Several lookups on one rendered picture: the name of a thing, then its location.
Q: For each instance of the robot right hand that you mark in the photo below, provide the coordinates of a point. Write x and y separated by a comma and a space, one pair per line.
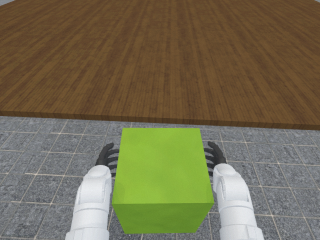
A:
217, 158

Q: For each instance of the robot left hand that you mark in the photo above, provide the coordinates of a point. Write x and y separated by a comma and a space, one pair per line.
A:
104, 160

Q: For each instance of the left robot forearm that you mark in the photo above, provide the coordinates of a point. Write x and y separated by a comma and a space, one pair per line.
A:
91, 209

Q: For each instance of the right robot forearm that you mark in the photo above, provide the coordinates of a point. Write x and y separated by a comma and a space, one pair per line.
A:
234, 205

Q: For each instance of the carton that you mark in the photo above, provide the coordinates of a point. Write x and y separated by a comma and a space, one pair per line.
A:
162, 183

